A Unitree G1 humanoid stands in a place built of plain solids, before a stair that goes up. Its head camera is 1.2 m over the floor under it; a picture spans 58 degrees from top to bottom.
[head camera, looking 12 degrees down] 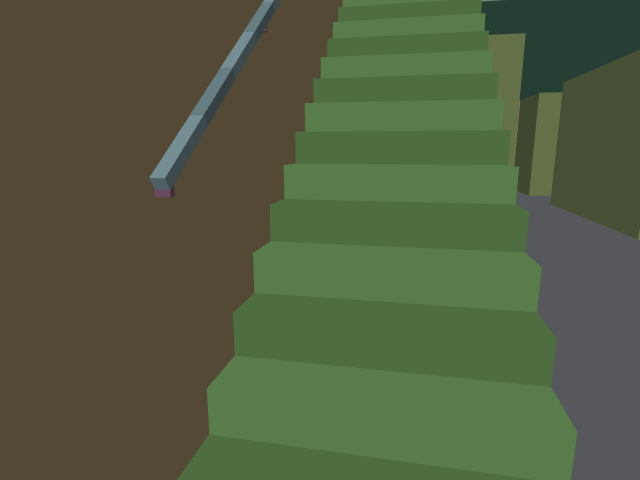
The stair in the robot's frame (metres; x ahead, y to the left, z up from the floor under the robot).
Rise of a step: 0.18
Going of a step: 0.25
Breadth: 1.20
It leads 11 degrees to the right of straight ahead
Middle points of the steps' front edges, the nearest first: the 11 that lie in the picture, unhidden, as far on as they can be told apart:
1.27 -0.19 0.37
1.52 -0.24 0.56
1.77 -0.29 0.74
2.02 -0.34 0.93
2.27 -0.39 1.11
2.51 -0.44 1.30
2.76 -0.49 1.48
3.01 -0.54 1.67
3.26 -0.59 1.85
3.51 -0.64 2.04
3.76 -0.69 2.22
